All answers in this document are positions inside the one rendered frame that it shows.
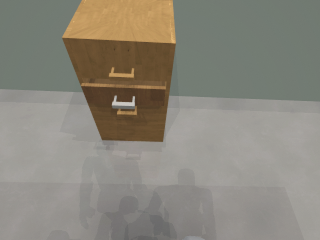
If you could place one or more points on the cabinet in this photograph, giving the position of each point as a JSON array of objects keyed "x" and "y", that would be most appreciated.
[{"x": 125, "y": 37}]

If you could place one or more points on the handle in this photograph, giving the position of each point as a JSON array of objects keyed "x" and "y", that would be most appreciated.
[
  {"x": 123, "y": 105},
  {"x": 121, "y": 77},
  {"x": 132, "y": 114}
]

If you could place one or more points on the drawer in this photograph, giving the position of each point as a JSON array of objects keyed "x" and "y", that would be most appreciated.
[{"x": 103, "y": 91}]

